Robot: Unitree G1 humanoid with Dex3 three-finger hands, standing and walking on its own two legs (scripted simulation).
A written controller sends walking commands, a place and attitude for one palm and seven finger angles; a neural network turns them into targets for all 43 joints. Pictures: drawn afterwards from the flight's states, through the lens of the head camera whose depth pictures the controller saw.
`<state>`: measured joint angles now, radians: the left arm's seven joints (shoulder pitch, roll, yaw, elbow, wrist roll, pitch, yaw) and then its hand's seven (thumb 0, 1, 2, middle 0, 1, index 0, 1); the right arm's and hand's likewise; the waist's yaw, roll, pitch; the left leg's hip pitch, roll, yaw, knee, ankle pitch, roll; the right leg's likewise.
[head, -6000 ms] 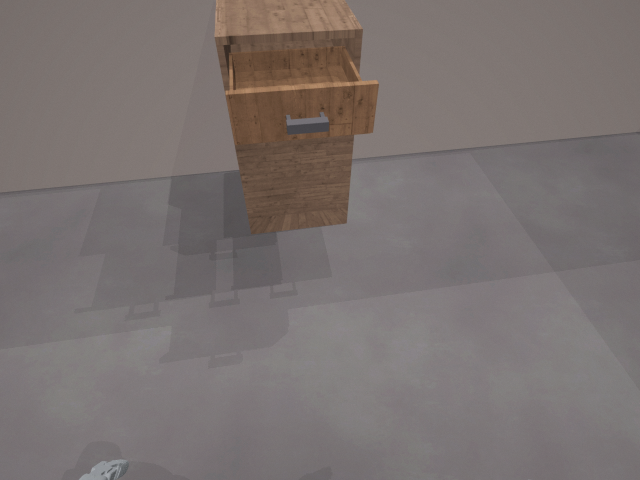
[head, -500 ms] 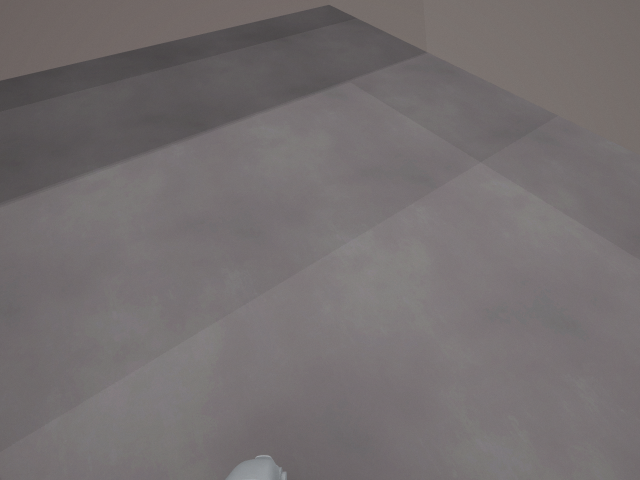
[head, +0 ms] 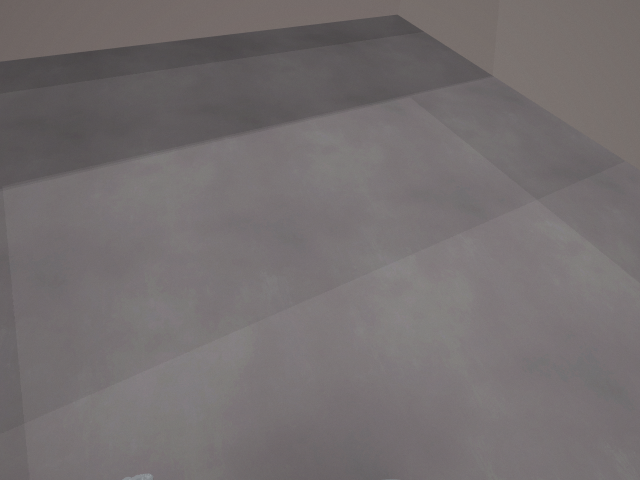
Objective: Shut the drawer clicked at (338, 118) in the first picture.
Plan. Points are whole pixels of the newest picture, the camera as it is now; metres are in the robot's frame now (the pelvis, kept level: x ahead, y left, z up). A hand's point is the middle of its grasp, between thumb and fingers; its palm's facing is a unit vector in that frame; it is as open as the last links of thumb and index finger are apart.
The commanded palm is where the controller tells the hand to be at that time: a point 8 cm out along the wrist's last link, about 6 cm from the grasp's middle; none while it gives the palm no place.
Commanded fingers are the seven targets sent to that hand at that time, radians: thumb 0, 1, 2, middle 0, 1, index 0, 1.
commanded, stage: turn to face it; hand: left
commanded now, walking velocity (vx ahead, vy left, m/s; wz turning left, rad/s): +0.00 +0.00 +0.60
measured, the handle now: out of the picture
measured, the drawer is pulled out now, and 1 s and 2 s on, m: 0.28 0.28 0.28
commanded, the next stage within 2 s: none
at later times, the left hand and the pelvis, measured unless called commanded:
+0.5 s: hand out of the picture +0.01 +0.16 -0.15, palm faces +0.32 -0.88 -0.35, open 7.3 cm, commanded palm none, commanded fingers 0.00 0.90 0.90 -0.20 -0.30 -0.20 -0.30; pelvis +0.00 -0.08 +0.00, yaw +17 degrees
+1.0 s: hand out of the picture -0.13 +0.11 -0.19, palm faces +0.64 -0.72 -0.27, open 7.3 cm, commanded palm none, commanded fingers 0.00 0.90 0.90 -0.20 -0.30 -0.20 -0.30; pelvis +0.01 -0.05 -0.02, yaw +37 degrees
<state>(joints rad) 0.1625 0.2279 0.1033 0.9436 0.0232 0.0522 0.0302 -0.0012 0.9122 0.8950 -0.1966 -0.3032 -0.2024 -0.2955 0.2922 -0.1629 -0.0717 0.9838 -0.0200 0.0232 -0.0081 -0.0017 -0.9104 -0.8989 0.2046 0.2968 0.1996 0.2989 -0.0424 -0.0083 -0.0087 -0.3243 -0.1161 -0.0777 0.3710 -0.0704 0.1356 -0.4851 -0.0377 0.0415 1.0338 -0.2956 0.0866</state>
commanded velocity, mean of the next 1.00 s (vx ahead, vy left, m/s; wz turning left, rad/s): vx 0.00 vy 0.00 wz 0.60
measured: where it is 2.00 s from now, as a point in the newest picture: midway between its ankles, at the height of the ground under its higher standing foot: outside the picture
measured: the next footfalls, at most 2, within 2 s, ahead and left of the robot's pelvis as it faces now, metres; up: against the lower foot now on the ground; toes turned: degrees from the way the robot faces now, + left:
right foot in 0.44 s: +0.05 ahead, -0.18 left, +0.00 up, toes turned +19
left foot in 0.98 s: -0.02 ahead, +0.04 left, +0.00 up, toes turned +42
